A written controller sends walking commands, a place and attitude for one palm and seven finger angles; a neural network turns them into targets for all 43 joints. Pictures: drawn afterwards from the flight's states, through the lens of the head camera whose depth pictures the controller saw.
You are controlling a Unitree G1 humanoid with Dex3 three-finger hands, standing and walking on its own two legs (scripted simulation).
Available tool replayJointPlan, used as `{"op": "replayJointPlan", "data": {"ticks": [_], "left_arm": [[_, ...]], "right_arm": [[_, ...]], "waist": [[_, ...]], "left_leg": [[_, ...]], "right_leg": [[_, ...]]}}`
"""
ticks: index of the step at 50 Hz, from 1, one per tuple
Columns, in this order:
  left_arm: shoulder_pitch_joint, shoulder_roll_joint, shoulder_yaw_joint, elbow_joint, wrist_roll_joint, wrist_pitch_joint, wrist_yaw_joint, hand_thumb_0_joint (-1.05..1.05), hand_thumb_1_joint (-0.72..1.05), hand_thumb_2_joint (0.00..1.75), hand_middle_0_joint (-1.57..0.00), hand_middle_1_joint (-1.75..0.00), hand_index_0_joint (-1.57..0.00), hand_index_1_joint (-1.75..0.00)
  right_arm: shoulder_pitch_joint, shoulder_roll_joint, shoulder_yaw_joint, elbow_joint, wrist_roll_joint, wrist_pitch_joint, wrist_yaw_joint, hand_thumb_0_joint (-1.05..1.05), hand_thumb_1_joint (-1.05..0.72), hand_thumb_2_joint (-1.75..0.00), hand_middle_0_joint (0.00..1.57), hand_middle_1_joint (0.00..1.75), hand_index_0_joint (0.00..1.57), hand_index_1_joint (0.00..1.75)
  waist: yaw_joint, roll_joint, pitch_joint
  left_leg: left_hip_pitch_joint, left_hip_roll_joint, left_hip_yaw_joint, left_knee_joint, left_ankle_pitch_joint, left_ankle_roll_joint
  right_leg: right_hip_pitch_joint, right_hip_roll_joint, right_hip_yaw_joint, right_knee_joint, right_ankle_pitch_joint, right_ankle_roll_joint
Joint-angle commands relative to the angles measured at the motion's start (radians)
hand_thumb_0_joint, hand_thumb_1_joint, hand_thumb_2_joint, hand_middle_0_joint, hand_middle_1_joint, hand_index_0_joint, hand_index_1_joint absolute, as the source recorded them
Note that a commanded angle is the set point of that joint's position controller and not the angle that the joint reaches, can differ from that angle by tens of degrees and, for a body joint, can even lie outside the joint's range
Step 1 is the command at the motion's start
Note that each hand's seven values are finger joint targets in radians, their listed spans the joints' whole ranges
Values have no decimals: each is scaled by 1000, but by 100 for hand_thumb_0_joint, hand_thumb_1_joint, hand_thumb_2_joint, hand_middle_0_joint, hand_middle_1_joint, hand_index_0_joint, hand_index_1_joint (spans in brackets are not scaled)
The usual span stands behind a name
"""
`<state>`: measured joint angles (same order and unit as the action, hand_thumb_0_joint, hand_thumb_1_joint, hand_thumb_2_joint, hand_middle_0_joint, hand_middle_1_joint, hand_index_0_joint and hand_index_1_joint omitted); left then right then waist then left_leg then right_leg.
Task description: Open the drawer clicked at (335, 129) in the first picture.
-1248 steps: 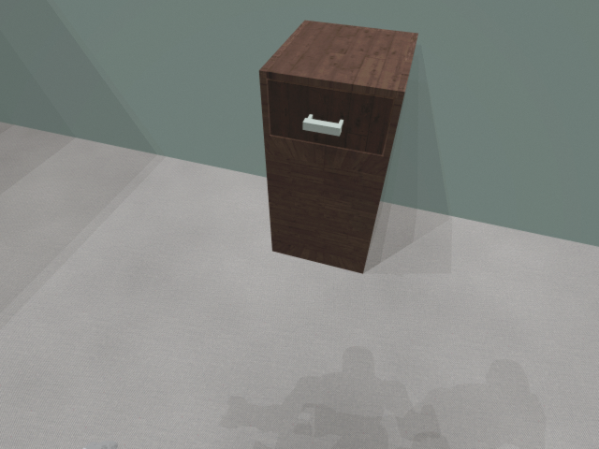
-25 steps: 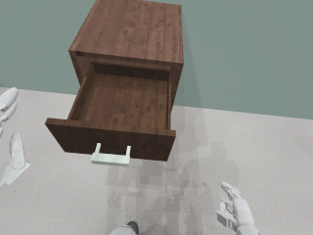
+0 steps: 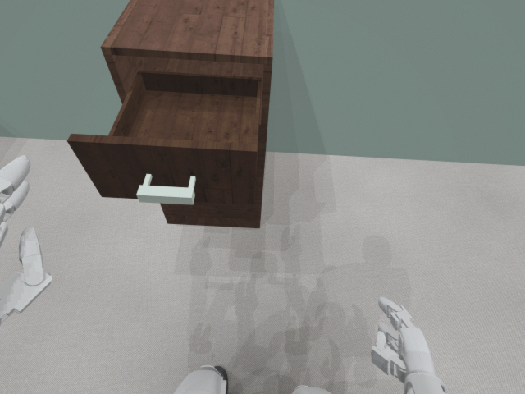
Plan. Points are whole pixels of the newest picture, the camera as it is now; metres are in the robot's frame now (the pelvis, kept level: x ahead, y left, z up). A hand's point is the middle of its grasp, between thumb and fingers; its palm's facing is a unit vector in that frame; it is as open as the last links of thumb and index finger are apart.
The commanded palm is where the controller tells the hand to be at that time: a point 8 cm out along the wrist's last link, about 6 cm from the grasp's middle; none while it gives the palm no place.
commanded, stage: stop stepping back and stand still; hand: left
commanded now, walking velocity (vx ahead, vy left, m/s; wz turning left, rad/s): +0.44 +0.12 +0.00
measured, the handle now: (168, 187) +0.49 +0.21 -0.06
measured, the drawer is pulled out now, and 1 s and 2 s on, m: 0.29 0.29 0.29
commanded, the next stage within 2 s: let the arm hang, fingers relaxed in 0.72 s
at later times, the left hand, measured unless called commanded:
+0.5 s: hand out of the picture +0.07 +0.22 +0.19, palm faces +0.45 -0.72 -0.53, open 7.4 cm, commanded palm +0.01 +0.26 +0.20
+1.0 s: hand out of the picture +0.04 +0.21 -0.06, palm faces +0.26 -0.90 -0.34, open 7.4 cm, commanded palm none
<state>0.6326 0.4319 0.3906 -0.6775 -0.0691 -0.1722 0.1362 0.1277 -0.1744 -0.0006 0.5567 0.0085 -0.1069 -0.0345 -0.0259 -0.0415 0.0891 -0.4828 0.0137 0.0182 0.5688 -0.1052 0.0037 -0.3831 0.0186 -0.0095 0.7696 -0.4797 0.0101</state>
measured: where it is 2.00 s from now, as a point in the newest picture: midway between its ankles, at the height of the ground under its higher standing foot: outside the picture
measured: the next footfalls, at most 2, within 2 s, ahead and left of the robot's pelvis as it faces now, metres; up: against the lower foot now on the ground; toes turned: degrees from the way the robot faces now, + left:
left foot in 0.30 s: -0.07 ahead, +0.12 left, +0.00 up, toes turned +8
left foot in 0.74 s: -0.06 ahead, +0.10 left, +0.00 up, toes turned +11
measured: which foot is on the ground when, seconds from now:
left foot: down 0.00-0.04, up 0.06-0.28, down 0.30-0.48, up 0.50-0.72, down 0.74-1.00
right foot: down 0.00-1.00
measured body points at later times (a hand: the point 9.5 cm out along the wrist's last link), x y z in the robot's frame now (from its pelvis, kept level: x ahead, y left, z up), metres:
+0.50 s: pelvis -0.09 -0.03 +0.00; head -0.10 -0.05 +0.45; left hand +0.04 +0.25 +0.22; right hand +0.08 -0.26 -0.09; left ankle -0.11 +0.11 -0.71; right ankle -0.04 -0.09 -0.72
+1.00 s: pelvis -0.10 -0.03 +0.00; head -0.12 -0.06 +0.45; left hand +0.02 +0.26 -0.04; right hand +0.06 -0.24 -0.12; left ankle -0.10 +0.09 -0.72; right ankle -0.06 -0.13 -0.72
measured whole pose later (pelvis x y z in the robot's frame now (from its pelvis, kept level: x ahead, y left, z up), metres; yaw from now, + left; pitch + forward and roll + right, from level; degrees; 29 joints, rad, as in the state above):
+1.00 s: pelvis -0.10 -0.03 +0.00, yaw +10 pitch -2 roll +1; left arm 0.25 0.23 0.09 0.46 0.03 0.05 0.03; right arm 0.19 -0.20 -0.02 0.81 -0.02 -0.02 0.00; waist -0.02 0.03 -0.01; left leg -0.30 -0.01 0.01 0.64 -0.29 0.00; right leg -0.31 -0.01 -0.02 0.67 -0.31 -0.02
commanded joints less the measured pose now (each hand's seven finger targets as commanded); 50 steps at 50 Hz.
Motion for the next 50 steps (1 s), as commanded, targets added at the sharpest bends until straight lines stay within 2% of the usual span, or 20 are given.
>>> {"op": "replayJointPlan", "data": {"ticks": [1,2,3,6,12,15,17,22,24,25,30,34,35,37,40,41,43,46,47,50], "left_arm": [[139,197,214,-258,0,-87,30,0,90,90,-20,-30,-20,-30],[99,211,224,-241,-8,-76,30,0,90,90,-20,-30,-20,-30],[55,145,161,-167,-8,-53,23,0,90,90,-20,-30,-20,-30],[16,126,142,-19,2,-50,19,0,90,90,-20,-30,-20,-30],[-6,94,57,-67,52,-77,44,0,90,90,-20,-30,-20,-30],[-23,121,71,-205,46,-115,53,0,90,90,-20,-30,-20,-30],[-21,175,114,-249,52,-113,51,0,90,90,-20,-30,-20,-30],[-5,112,103,-45,42,-92,34,0,90,90,-20,-30,-20,-30],[-53,145,120,6,33,-91,25,0,90,90,-20,-30,-20,-30],[-98,118,105,-15,32,-104,20,0,90,90,-20,-30,-20,-30],[-58,93,57,-45,38,-111,15,0,90,90,-20,-30,-20,-30],[-24,106,49,-169,55,-105,56,0,90,90,-20,-30,-20,-30],[-29,107,50,-184,52,-111,61,0,90,90,-20,-30,-20,-30],[-41,116,71,-214,46,-121,71,0,90,90,-20,-30,-20,-30],[12,130,109,-133,41,-87,60,0,90,90,-20,-30,-20,-30],[-186,-137,-279,678,143,106,-76,0,90,90,-20,-30,-20,-30],[-183,-206,-320,765,110,184,-111,0,90,90,-20,-30,-20,-30],[-237,-95,-296,968,109,172,-126,0,90,90,-20,-30,-20,-30],[-292,-64,-292,1037,105,175,-130,0,90,90,-20,-30,-20,-30],[-393,-71,-311,1227,95,189,-119,0,90,90,-20,-30,-20,-30]], "right_arm": [[-29,-135,-55,-177,21,-13,-4,0,-90,-90,20,30,20,30],[-28,-139,-71,-184,30,-2,-8,0,-90,-90,20,30,20,30],[-11,-147,-84,-147,21,7,-17,0,-90,-90,20,30,20,30],[-41,-121,-63,-111,8,28,-30,0,-90,-90,20,30,20,30],[-11,-140,-48,-94,6,-59,-41,0,-90,-90,20,30,20,30],[23,-175,-60,-118,-14,-90,-39,0,-90,-90,20,30,20,30],[31,-138,-52,-91,-10,-94,-28,0,-90,-90,20,30,20,30],[21,-161,-58,-70,15,-75,-17,0,-90,-90,20,30,20,30],[-16,-158,-73,-91,20,-50,-24,0,-90,-90,20,30,20,30],[17,-157,-83,-79,14,-40,-17,0,-90,-90,20,30,20,30],[2,-132,-56,-87,2,-13,-22,0,-90,-90,20,30,20,30],[14,-119,-37,-99,-17,-36,-42,0,-90,-90,20,30,20,30],[23,-128,-36,-105,-19,-43,-45,0,-90,-90,20,30,20,30],[22,-156,-46,-119,-20,-49,-39,0,-90,-90,20,30,20,30],[28,-116,-39,-95,-6,-60,-22,0,-90,-90,20,30,20,30],[-4,-222,-93,129,-47,-68,45,0,-90,-90,20,30,20,30],[94,-151,-77,103,-43,2,25,0,-90,-90,20,30,20,30],[108,-138,-60,136,-13,38,26,0,-90,-90,20,30,20,30],[120,-132,-57,155,-13,57,31,0,-90,-90,20,30,20,30],[98,-117,-51,220,-32,119,23,0,-90,-90,20,30,20,30]], "waist": [[27,52,-179],[30,-203,-175],[-15,-226,-113],[-46,-83,-89],[1,-113,-117],[16,227,-143],[4,402,-146],[26,62,-43],[7,-226,-45],[-2,-168,-81],[-14,-115,-101],[0,-3,-125],[-3,74,-117],[6,286,-125],[5,244,-93],[-52,210,-50],[-3,6,-155],[18,-239,-196],[-2,-128,-121],[1,-143,23]], "left_leg": [[-138,-11,16,119,-515,-12],[-59,-76,15,531,-453,-44],[-38,-68,-60,749,-316,-37],[-4,1,-68,718,-211,-25],[223,-15,56,-101,-328,62],[268,140,-110,-371,-245,128],[270,264,-257,-360,-279,182],[21,128,-60,-60,-235,96],[-93,-45,19,368,-404,37],[-73,-33,-38,506,-366,27],[77,-4,18,320,-248,21],[313,-18,65,-115,-268,55],[338,13,22,-206,-287,68],[347,261,-320,-331,-278,155],[177,255,-250,-321,-269,168],[167,199,-220,-103,187,137],[251,192,-156,-45,366,111],[140,29,-37,50,-29,20],[161,2,-32,27,-136,12],[212,-1,-18,32,-169,13]], "right_leg": [[254,-122,45,-370,33,-64],[-27,-330,409,-583,-281,-150],[-175,-404,502,-623,-261,-184],[-223,-297,212,-533,-173,-124],[8,-260,189,-493,-140,-89],[124,-55,11,-149,59,-14],[-57,-12,-67,155,-31,13],[254,-34,-22,-308,143,-10],[186,-311,489,-585,-143,-130],[114,-358,564,-644,-311,-141],[-16,-276,268,-624,-188,-122],[-13,-229,187,-531,-174,-120],[-6,-181,151,-440,-132,-97],[-51,-10,-12,-72,62,-20],[-4,-26,1,61,21,-7],[-140,-65,37,84,49,-19],[-9,-55,23,-114,80,-17],[225,-194,152,-284,629,-79],[128,-229,171,-321,529,-102],[-18,-173,199,-447,202,-113]]}}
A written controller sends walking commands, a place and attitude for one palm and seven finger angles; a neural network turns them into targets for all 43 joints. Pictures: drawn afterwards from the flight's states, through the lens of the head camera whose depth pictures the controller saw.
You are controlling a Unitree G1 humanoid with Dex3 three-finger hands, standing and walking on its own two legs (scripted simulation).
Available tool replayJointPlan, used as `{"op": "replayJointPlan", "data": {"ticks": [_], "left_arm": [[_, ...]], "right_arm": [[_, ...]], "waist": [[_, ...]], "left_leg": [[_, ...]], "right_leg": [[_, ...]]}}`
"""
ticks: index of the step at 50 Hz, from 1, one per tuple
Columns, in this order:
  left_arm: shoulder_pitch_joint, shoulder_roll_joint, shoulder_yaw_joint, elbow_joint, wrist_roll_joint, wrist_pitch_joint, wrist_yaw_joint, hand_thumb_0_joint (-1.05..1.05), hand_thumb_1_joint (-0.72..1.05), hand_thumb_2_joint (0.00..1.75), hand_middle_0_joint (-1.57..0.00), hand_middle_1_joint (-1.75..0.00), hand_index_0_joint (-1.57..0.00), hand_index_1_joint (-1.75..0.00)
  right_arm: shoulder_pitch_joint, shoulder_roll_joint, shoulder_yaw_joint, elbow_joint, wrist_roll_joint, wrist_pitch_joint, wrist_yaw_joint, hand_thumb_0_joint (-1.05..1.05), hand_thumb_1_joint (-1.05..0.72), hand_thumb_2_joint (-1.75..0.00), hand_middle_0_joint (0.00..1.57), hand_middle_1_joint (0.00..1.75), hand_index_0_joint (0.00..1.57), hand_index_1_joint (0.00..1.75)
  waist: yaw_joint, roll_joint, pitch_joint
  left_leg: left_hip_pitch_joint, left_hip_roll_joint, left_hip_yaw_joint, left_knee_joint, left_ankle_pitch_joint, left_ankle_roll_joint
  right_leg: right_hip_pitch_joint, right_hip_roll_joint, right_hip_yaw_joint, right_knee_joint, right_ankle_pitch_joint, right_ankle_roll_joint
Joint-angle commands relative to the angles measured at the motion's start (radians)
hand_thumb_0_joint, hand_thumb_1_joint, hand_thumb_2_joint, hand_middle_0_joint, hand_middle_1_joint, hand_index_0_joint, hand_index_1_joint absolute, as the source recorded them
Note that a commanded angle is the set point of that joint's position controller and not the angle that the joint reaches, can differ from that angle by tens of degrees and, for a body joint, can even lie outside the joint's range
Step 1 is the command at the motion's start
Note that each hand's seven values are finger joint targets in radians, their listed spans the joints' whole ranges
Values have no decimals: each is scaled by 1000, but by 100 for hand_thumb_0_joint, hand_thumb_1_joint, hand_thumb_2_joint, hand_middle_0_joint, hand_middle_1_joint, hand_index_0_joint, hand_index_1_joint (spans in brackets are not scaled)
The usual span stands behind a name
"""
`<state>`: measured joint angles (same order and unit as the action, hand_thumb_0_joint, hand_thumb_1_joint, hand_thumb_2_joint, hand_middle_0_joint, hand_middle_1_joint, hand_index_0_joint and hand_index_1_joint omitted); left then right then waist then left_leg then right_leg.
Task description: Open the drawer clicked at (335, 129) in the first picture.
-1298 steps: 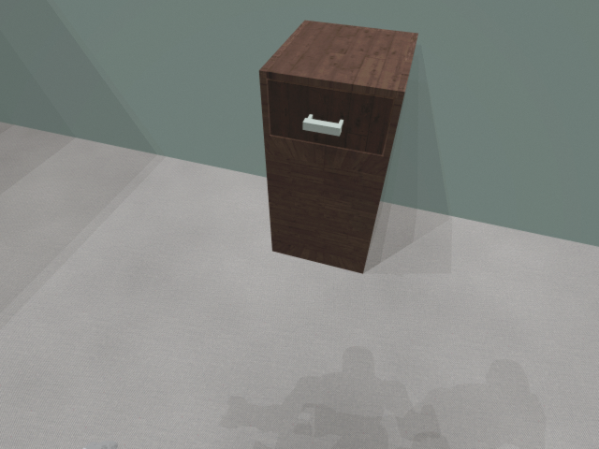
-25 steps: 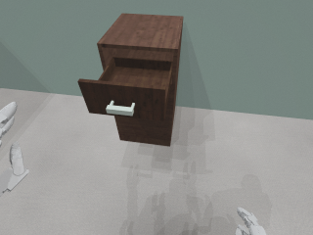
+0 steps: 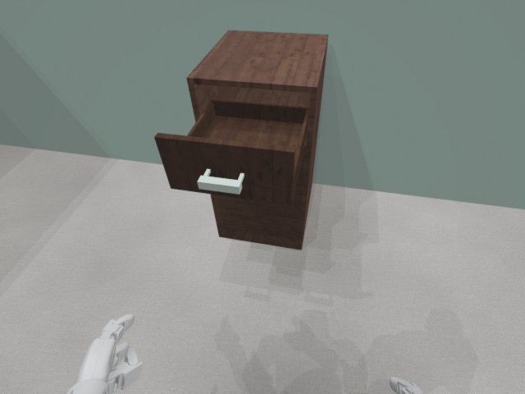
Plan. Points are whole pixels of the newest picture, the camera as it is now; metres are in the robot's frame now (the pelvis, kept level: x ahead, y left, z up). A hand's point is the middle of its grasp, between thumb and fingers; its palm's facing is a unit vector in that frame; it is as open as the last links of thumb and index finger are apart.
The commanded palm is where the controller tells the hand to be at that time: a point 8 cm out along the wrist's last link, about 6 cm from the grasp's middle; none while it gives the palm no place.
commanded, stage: let the arm hang, fingers relaxed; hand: left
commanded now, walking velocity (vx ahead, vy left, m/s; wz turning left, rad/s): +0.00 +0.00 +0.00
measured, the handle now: (222, 179) +0.63 +0.13 -0.06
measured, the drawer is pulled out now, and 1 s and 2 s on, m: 0.29 0.29 0.29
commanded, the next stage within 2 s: look to check the result in 0.92 s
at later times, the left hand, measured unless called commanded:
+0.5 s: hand out of the picture -0.03 +0.19 -0.15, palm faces +0.01 -0.97 -0.22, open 7.3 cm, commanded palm none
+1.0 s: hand out of the picture +0.02 +0.17 -0.16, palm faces +0.00 -0.98 -0.18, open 7.4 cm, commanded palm none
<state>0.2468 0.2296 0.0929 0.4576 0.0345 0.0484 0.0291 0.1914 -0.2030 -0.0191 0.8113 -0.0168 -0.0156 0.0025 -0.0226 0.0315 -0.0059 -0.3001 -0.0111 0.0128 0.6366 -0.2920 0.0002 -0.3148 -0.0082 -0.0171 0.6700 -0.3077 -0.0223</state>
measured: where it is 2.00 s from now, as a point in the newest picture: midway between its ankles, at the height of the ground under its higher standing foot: outside the picture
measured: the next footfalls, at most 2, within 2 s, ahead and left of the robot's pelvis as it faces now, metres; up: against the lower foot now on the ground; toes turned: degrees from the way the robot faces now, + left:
none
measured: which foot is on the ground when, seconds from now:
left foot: down 0.00-1.00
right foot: down 0.00-1.00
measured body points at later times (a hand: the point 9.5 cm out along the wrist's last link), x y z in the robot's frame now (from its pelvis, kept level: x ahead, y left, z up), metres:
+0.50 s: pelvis +0.00 +0.00 +0.02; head +0.03 +0.00 +0.47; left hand -0.03 +0.24 -0.13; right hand -0.04 -0.21 -0.14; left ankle +0.03 +0.12 -0.72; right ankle +0.03 -0.11 -0.72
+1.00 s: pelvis +0.02 +0.01 +0.02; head +0.04 +0.01 +0.47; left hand +0.02 +0.23 -0.14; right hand -0.02 -0.20 -0.14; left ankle +0.03 +0.12 -0.72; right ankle +0.03 -0.11 -0.72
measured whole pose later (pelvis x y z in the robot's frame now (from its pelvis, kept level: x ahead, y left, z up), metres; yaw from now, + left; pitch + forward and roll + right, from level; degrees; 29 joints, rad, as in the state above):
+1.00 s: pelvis +0.02 +0.01 +0.02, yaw -2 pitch -2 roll +0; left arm 0.27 0.13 0.02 1.12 0.01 0.01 0.04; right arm 0.32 -0.11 -0.02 1.12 -0.01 0.00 -0.04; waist -0.01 0.01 0.07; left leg -0.19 0.01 0.04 0.44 -0.22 0.01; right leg -0.19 0.02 0.01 0.42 -0.20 -0.01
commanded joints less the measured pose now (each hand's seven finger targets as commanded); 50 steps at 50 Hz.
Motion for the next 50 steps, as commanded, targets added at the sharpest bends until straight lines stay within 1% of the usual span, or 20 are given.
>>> {"op": "replayJointPlan", "data": {"ticks": [1,2,3,4,5,6,7,10,12,15,18,20,24,28,35,40,42,46,47,50], "left_arm": [[-25,131,-17,148,-10,-28,-11,0,90,90,-20,-30,-20,-30],[-22,130,-25,202,-14,-28,-9,0,90,90,-20,-30,-20,-30],[-12,118,-30,255,-16,-30,-10,0,90,90,-20,-30,-20,-30],[6,110,-31,303,-18,-33,-10,0,90,90,-20,-30,-20,-30],[30,99,-33,347,-19,-37,-11,0,90,90,-20,-30,-20,-30],[65,58,-16,373,-14,-41,-9,0,90,90,-20,-30,-20,-30],[74,60,-22,399,-17,-42,-7,0,90,90,-20,-30,-20,-30],[75,55,-37,471,-22,-48,-9,0,90,90,-20,-30,-20,-30],[73,51,-45,511,-25,-49,-5,0,90,90,-20,-30,-20,-30],[84,46,-55,564,-27,-45,-3,0,90,90,-20,-30,-20,-30],[98,44,-62,602,-28,-45,0,0,90,90,-20,-30,-20,-30],[103,40,-64,620,-28,-44,3,0,90,90,-20,-30,-20,-30],[109,31,-64,634,-26,-44,6,0,90,90,-20,-30,-20,-30],[115,15,-64,641,-24,-48,10,0,90,90,-20,-30,-20,-30],[106,-5,-59,639,-23,-49,12,0,90,90,-20,-30,-20,-30],[102,-9,-56,636,-23,-50,10,0,90,90,-20,-30,-20,-30],[102,-8,-56,635,-23,-50,10,0,90,90,-20,-30,-20,-30],[99,-10,-57,636,-24,-52,10,0,90,90,-20,-30,-20,-30],[100,-7,-57,638,-24,-52,10,0,90,90,-20,-30,-20,-30],[97,-4,-56,641,-24,-52,9,0,90,90,-20,-30,-20,-30]], "right_arm": [[50,-81,-25,-6,-8,32,-13,0,-90,-90,20,30,20,30],[60,-81,-18,18,-6,32,-13,0,-90,-90,20,30,20,30],[74,-78,-12,42,-8,28,-16,0,-90,-90,20,30,20,30],[77,-81,-10,60,-8,23,-20,0,-90,-90,20,30,20,30],[80,-84,-9,76,-6,17,-25,0,-90,-90,20,30,20,30],[81,-69,-15,82,-10,15,-31,0,-90,-90,20,30,20,30],[83,-65,-17,91,-7,16,-35,0,-90,-90,20,30,20,30],[139,-46,-12,139,-1,14,-39,0,-90,-90,20,30,20,30],[165,-37,-12,169,4,17,-42,0,-90,-90,20,30,20,30],[195,-31,-6,210,4,22,-44,0,-90,-90,20,30,20,30],[220,-25,-5,239,6,25,-43,0,-90,-90,20,30,20,30],[228,-19,-4,255,6,26,-43,0,-90,-90,20,30,20,30],[234,-7,-5,274,6,25,-43,0,-90,-90,20,30,20,30],[232,10,-6,284,6,22,-43,0,-90,-90,20,30,20,30],[216,27,-8,289,4,21,-44,0,-90,-90,20,30,20,30],[217,29,-8,286,4,16,-47,0,-90,-90,20,30,20,30],[216,28,-9,284,6,16,-47,0,-90,-90,20,30,20,30],[215,22,-8,287,6,13,-49,0,-90,-90,20,30,20,30],[213,26,-8,287,7,14,-49,0,-90,-90,20,30,20,30],[211,20,-6,291,7,11,-50,0,-90,-90,20,30,20,30]], "waist": [[-8,-123,131],[-4,-36,133],[1,39,127],[12,68,107],[23,84,73],[33,127,32],[36,137,19],[28,50,-21],[21,0,8],[18,14,66],[16,-34,89],[14,-41,100],[15,-32,117],[14,-42,120],[15,-21,142],[16,-3,124],[17,-31,119],[13,-6,101],[15,-24,106],[14,-18,95]], "left_leg": [[60,35,-23,-78,23,19],[76,54,-46,-141,47,25],[30,74,-77,-208,8,35],[-5,92,-101,-254,-33,43],[-16,101,-106,-275,-46,47],[-12,98,-100,-279,-53,49],[4,101,-98,-279,-32,47],[48,94,-75,-260,38,40],[76,100,-71,-259,70,37],[72,101,-68,-278,47,37],[75,101,-63,-285,30,37],[79,96,-60,-286,19,36],[67,100,-63,-300,-4,36],[76,98,-58,-295,14,36],[69,94,-54,-294,23,34],[76,98,-58,-298,42,36],[83,102,-61,-297,46,38],[105,101,-56,-292,90,36],[104,104,-58,-291,91,36],[116,104,-56,-288,127,36]], "right_leg": [[-117,-121,195,-362,-101,-70],[-119,-80,172,-347,-129,-56],[-57,-49,150,-322,-109,-42],[10,-28,136,-299,-61,-34],[69,-23,126,-287,-11,-33],[114,-25,109,-289,25,-35],[126,-25,103,-294,54,-36],[159,-45,113,-321,106,-40],[131,-47,111,-339,105,-40],[98,-49,113,-358,61,-39],[82,-49,111,-371,26,-36],[69,-49,119,-376,0,-36],[64,-44,110,-367,1,-31],[55,-45,111,-363,18,-30],[41,-46,112,-352,40,-30],[65,-46,106,-342,79,-29],[68,-43,103,-343,79,-27],[83,-48,104,-338,118,-27],[79,-47,98,-339,114,-26],[97,-51,99,-335,150,-25]]}}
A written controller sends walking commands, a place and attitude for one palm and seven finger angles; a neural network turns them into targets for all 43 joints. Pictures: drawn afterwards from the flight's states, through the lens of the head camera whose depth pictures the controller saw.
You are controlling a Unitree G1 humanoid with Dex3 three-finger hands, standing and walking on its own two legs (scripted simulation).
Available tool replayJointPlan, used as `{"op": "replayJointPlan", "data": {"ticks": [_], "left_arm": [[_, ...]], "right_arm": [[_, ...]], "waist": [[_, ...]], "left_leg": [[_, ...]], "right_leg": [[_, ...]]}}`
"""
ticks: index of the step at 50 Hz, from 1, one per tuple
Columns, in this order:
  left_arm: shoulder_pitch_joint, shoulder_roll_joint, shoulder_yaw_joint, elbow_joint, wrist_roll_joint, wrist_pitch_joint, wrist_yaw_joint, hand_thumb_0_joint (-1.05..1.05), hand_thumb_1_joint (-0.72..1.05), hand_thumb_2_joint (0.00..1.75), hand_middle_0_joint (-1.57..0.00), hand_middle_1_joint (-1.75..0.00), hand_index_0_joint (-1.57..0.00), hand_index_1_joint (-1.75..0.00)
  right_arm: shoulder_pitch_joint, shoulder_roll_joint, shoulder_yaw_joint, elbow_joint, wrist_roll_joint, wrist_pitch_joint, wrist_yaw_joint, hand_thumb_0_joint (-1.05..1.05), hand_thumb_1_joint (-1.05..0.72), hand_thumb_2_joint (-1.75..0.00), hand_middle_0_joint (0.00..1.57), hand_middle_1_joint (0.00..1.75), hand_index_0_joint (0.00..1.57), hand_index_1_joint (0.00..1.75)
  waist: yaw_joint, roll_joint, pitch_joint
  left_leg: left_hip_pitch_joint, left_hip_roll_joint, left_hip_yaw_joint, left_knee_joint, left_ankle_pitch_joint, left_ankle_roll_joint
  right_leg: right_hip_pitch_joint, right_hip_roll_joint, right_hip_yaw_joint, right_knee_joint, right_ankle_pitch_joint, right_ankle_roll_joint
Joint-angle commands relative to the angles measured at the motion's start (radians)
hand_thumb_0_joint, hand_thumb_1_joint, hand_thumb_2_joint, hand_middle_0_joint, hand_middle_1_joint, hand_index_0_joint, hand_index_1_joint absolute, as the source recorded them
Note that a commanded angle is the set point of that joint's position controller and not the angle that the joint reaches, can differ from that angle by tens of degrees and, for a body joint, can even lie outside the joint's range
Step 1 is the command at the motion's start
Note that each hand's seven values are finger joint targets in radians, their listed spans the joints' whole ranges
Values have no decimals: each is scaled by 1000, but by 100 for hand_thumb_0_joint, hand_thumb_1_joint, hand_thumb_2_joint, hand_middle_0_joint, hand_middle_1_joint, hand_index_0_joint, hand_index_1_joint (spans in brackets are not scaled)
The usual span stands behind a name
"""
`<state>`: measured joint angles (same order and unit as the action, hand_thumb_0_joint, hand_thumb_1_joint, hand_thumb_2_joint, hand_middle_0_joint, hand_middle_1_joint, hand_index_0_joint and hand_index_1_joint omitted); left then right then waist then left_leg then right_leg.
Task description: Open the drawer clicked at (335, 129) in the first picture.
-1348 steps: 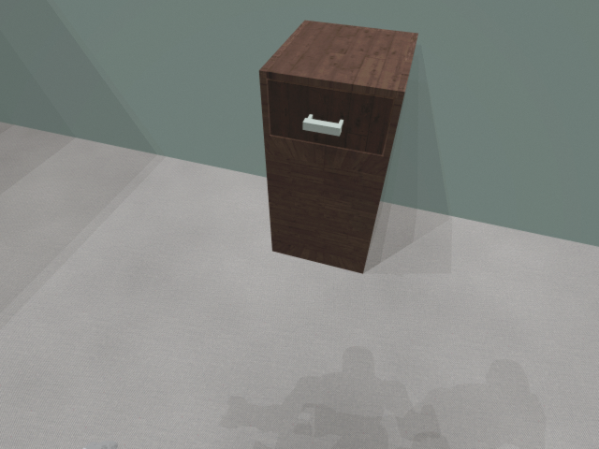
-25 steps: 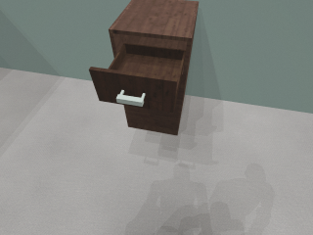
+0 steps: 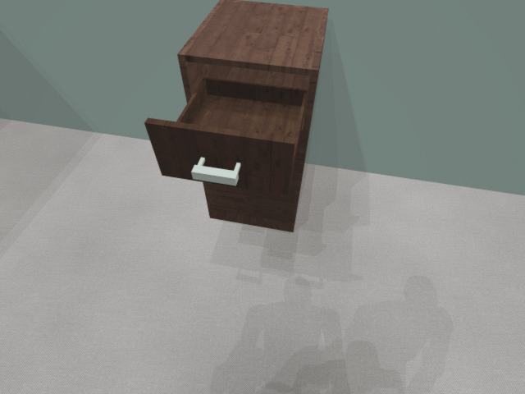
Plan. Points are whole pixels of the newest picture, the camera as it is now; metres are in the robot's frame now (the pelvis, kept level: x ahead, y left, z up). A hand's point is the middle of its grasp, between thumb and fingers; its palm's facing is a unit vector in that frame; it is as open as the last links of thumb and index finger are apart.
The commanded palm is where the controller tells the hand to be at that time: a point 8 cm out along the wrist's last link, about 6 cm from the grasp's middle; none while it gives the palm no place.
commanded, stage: look to check the result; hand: left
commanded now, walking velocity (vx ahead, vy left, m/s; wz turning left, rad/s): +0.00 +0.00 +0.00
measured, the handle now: (217, 169) +0.61 +0.14 -0.08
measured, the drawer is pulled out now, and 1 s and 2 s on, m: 0.29 0.29 0.29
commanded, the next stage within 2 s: stand and wait in 0.46 s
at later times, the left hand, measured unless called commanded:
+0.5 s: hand out of the picture +0.01 +0.17 -0.18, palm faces +0.04 -0.98 -0.17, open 7.4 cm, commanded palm none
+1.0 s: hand out of the picture +0.03 +0.17 -0.18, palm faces +0.04 -0.98 -0.18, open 7.4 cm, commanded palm none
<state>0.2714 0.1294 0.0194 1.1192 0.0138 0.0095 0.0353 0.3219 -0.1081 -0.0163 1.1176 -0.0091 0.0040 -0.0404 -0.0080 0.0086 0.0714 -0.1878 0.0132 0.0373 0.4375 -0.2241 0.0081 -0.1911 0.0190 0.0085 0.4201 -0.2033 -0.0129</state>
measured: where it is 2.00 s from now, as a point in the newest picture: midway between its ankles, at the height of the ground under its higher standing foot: outside the picture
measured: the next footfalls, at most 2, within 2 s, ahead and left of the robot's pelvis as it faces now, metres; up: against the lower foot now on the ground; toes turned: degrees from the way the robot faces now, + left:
none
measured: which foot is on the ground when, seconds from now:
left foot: down 0.00-1.00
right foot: down 0.00-1.00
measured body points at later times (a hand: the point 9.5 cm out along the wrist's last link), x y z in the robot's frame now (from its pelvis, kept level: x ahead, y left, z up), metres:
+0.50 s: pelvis +0.02 +0.00 +0.00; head +0.04 +0.00 +0.45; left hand +0.01 +0.22 -0.16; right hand +0.00 -0.20 -0.16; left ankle +0.01 +0.11 -0.74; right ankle +0.02 -0.11 -0.74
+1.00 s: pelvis +0.03 +0.00 +0.00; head +0.06 +0.01 +0.45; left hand +0.03 +0.22 -0.16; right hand +0.01 -0.20 -0.16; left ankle +0.01 +0.11 -0.74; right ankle +0.02 -0.11 -0.74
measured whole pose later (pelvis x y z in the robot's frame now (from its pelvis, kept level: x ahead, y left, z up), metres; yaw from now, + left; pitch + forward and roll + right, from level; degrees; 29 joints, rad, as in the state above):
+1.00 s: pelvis +0.03 +0.00 +0.00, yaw +0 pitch -1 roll +0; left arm 0.26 0.13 0.02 1.12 0.01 0.01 0.04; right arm 0.29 -0.11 -0.01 1.13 0.00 0.00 -0.05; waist -0.01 0.00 0.08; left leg -0.13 0.01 0.04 0.41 -0.26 0.01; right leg -0.13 0.01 0.01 0.39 -0.24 -0.01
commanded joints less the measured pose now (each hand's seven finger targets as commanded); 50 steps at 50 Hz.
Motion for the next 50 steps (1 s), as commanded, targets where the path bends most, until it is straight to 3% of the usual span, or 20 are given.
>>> {"op": "replayJointPlan", "data": {"ticks": [1,12,38,41,44,47,50], "left_arm": [[75,92,16,-19,-4,-14,4,0,90,90,-20,-30,-20,-30],[74,93,14,-12,-4,-14,5,0,90,90,-20,-30,-20,-30],[71,95,15,-15,-5,-15,7,0,90,90,-20,-30,-20,-30],[72,96,16,-13,-6,-15,7,0,90,90,-20,-30,-20,-30],[71,95,14,-15,-6,-16,8,0,90,90,-20,-30,-20,-30],[78,96,13,-17,-6,-16,8,0,90,90,-20,-30,-20,-30],[73,96,14,-16,-6,-14,7,0,90,90,-20,-30,-20,-30]], "right_arm": [[80,-77,-8,-14,0,-10,-8,0,-90,-90,20,30,20,30],[64,-79,-10,-10,2,-6,-7,0,-90,-90,20,30,20,30],[58,-84,-10,0,3,-13,-13,0,-90,-90,20,30,20,30],[55,-84,-9,2,3,-15,-13,0,-90,-90,20,30,20,30],[61,-85,-10,2,3,-14,-14,0,-90,-90,20,30,20,30],[54,-85,-10,1,4,-13,-13,0,-90,-90,20,30,20,30],[58,-85,-9,4,3,-12,-12,0,-90,-90,20,30,20,30]], "waist": [[-2,6,9],[-1,1,33],[-3,-6,5],[-1,18,1],[-4,-2,4],[0,-15,12],[-1,9,27]], "left_leg": [[13,81,-78,-88,74,29],[23,81,-78,-93,56,26],[68,84,-72,-83,177,29],[71,80,-70,-80,193,27],[74,83,-70,-79,207,28],[77,82,-73,-83,190,27],[62,80,-70,-88,167,26]], "right_leg": [[-21,-79,72,-82,60,-34],[-33,-78,70,-97,36,-30],[19,-85,58,-84,137,-27],[25,-87,59,-82,158,-28],[27,-85,57,-81,168,-28],[15,-81,59,-84,152,-27],[16,-85,59,-91,129,-27]]}}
